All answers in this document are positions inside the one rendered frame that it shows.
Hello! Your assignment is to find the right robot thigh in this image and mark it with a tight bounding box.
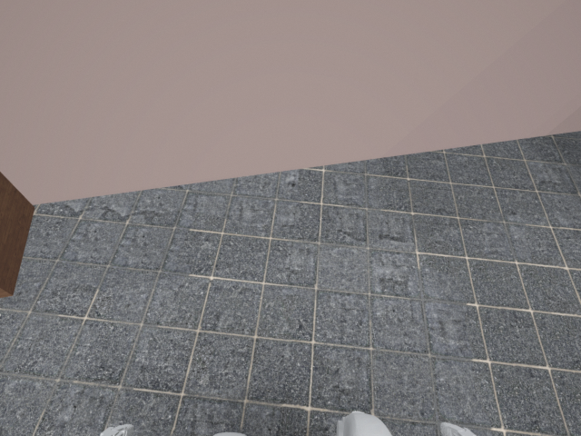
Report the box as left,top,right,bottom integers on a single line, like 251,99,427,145
336,412,392,436

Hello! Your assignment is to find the cupboard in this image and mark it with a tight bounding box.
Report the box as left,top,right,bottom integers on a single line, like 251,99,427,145
0,172,34,298

